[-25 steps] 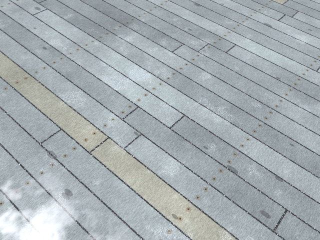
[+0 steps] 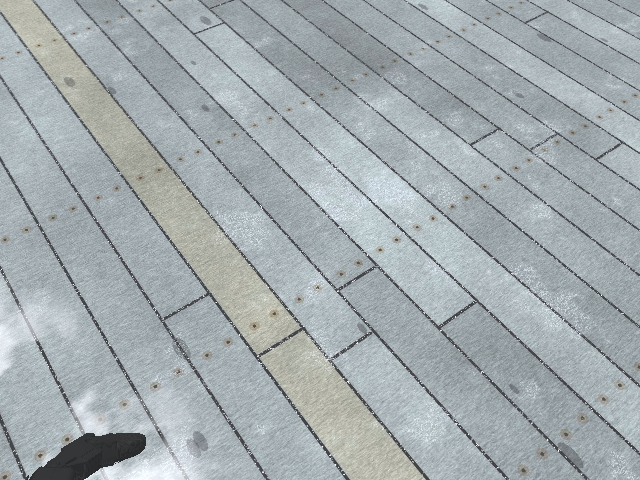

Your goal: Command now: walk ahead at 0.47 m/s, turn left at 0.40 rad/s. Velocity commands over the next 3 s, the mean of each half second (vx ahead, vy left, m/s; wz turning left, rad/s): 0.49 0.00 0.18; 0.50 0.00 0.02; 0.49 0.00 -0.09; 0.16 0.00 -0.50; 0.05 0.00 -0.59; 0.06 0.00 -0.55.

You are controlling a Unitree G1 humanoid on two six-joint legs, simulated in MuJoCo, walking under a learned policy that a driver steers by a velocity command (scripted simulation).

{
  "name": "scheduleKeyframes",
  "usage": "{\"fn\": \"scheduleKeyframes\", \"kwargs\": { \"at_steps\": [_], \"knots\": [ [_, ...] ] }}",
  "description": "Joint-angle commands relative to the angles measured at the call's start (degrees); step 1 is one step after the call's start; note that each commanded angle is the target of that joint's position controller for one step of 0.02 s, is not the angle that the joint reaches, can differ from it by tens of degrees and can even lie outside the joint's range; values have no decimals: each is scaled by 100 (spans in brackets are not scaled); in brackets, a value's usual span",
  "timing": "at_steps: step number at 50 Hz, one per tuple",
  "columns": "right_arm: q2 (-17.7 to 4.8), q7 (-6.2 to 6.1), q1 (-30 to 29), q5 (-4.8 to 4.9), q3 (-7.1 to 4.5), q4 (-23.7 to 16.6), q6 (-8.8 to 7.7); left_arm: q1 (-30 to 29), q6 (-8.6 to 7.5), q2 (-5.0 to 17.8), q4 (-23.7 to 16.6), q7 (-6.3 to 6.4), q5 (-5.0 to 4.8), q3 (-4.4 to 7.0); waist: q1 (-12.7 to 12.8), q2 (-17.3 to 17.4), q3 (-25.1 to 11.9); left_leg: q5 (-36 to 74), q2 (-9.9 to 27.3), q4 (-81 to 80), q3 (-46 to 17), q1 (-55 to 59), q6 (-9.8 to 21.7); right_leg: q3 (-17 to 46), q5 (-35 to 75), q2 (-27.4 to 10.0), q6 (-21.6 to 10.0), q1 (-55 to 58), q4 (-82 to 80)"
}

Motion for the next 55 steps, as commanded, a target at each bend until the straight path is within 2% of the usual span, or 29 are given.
{"fn": "scheduleKeyframes", "kwargs": {
  "at_steps": [1,3,6,7,10,15,17,18,19,20,21,22,23,25,27,29,30,36,40,43,44,45,46,47,48,49,50,52,55],
  "knots": [
    [-697,29,-576,-66,-116,-661,-189,1128,108,610,89,68,10,195,722,-608,-243,524,607,1326,224,-2929,-65,2597,-939,-1999,-1196,2662,-1490],
    [-491,101,-673,-91,-94,-718,-204,985,88,530,160,74,106,141,461,-728,33,790,812,918,265,-2497,-25,1979,-149,-1735,-1173,1838,-1761],
    [-210,143,-834,-139,2,-744,-178,967,36,612,323,81,2,150,337,-633,131,1006,906,227,519,-2478,-79,1365,375,-1615,-1265,1493,-2126],
    [-129,169,-979,-153,64,-829,-194,965,32,793,364,84,-35,185,314,-787,206,1214,979,-217,606,-2454,-125,1230,666,-1697,-1342,1367,-2175],
    [-98,257,-1554,-175,141,-911,-299,1029,80,951,440,85,-97,211,505,-582,248,2212,905,-1474,891,-1970,-128,566,976,-1392,-1116,1196,-2178],
    [-302,347,-2242,-97,80,-1176,-333,1599,194,1222,713,73,-213,238,676,-607,281,2490,683,-2492,1011,-1617,67,547,1160,-1721,-876,1860,-1923],
    [-459,345,-1919,-127,-19,-1129,-329,1614,276,1299,772,93,-215,238,379,-625,72,2299,463,-2813,1212,-934,247,392,2187,-1705,-709,2084,-1325],
    [-653,317,-1275,-157,-143,-937,-311,1648,305,1217,790,105,-198,194,35,-544,-338,2269,276,-2933,1376,25,389,141,2984,-1477,-574,1976,-467],
    [-931,261,-383,-170,-276,-735,-281,1674,302,1010,747,128,-109,94,-386,-417,-912,2311,567,-2790,1073,1386,587,-108,2667,-1211,-355,1295,808],
    [-1577,199,242,-305,-394,-700,-240,2141,227,430,530,112,-5,-106,-313,897,-1785,1450,2164,-3065,-1488,3412,1404,-354,364,-451,81,-782,3210],
    [-1370,233,397,-204,-329,-676,-244,2162,117,544,588,95,-55,-115,-335,1345,-2369,862,2623,-4005,-3348,3648,1776,461,-2258,-124,86,-1562,4224],
    [-1013,262,42,-179,-201,-673,-267,1768,78,1012,492,60,-217,23,-294,871,-1527,586,2433,-4055,-2656,3123,1518,591,-2030,-491,16,-2144,4638],
    [-845,270,-303,-170,-144,-701,-281,1372,59,991,390,54,-237,4,-188,590,-922,1003,2186,-4103,-1830,2363,1365,437,-1542,-754,-43,-2185,4459],
    [-611,302,-817,-256,-67,-707,-321,1212,120,865,377,87,-74,18,184,241,-379,1990,1807,-4427,-986,1088,1260,409,-887,-1085,-14,-1673,3821],
    [-554,309,-1003,-244,-65,-659,-401,1404,248,661,457,79,-82,-21,413,341,-296,2430,1685,-4749,-590,539,1327,399,-660,-1137,73,-1208,3521],
    [-507,295,-963,-217,-65,-537,-471,1217,358,550,453,123,-16,-26,461,106,-164,2737,1452,-4948,-96,498,1221,336,-189,-1095,101,-1343,3210],
    [-736,272,-921,-215,-123,-476,-488,1091,363,481,359,122,-15,-66,485,323,-73,2896,1635,-5036,-76,427,1346,376,60,-1142,180,-1451,2816],
    [-828,176,-339,-129,-159,-96,-418,-218,232,404,68,-33,-27,-148,-16,-9,313,2789,1350,-5117,667,677,1029,110,1586,-803,195,-1181,662],
    [-951,150,-121,-91,-212,164,-320,-604,193,521,-138,-132,-70,-131,-42,93,418,2815,1736,-4814,506,1372,961,201,1180,-734,-32,-1273,157],
    [-1052,103,-239,-80,-249,249,-222,-163,159,721,-63,-149,-44,-44,280,246,134,4141,1771,-4153,542,1731,776,-15,592,-509,-274,-532,-71],
    [-995,88,-296,-94,-219,251,-180,482,159,896,132,-113,-25,67,623,202,-290,5035,1510,-3336,769,1655,640,-232,588,-295,-421,394,-205],
    [-785,61,-239,-167,-118,183,-164,1452,170,1214,374,-53,-6,201,1000,25,-1049,4603,1214,-2021,1006,940,434,136,800,-671,-674,1964,42],
    [-234,105,414,-190,65,7,-259,2107,214,1815,453,-9,80,346,883,-1246,-1965,2366,374,294,1256,-1403,-48,2665,-74,-2158,-1592,4310,-107],
    [-298,118,306,-153,78,76,-382,2236,231,1459,515,-34,-46,250,989,-1658,-2293,-560,-29,1244,489,-2368,-100,4327,-970,-2488,-1856,4654,-1083],
    [-771,165,-185,12,-57,-33,-456,1871,232,1170,478,-19,-84,145,986,-1233,-1413,-347,333,1668,319,-2977,-20,3657,-1436,-2355,-1559,4057,-1228],
    [-792,168,-590,38,-48,-149,-491,1502,241,1014,407,-2,-61,99,862,-860,-843,168,643,1483,521,-3009,48,2924,-1194,-2157,-1362,3273,-1315],
    [-748,145,-830,-57,-57,-184,-487,1186,243,841,379,-8,-22,46,703,-555,-388,587,850,1112,648,-2857,36,2370,-678,-1925,-1272,2495,-1487],
    [-596,135,-657,-140,-70,-128,-379,920,180,664,351,-29,80,-3,385,-748,-233,1089,1094,701,598,-2181,-7,1834,175,-1655,-1236,1659,-1796],
    [-383,106,-693,-173,-29,-132,-252,982,89,789,495,-2,18,40,269,-655,-78,1469,1147,207,701,-2157,-172,1226,988,-1559,-1348,1320,-2105]
  ]
}}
